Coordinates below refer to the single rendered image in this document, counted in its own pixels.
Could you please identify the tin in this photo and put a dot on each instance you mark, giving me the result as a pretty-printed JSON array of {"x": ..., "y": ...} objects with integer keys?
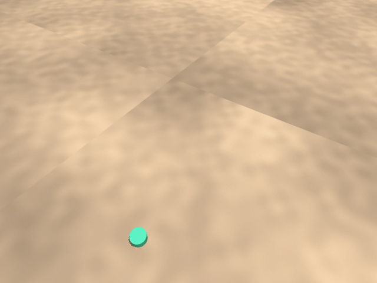
[{"x": 138, "y": 237}]

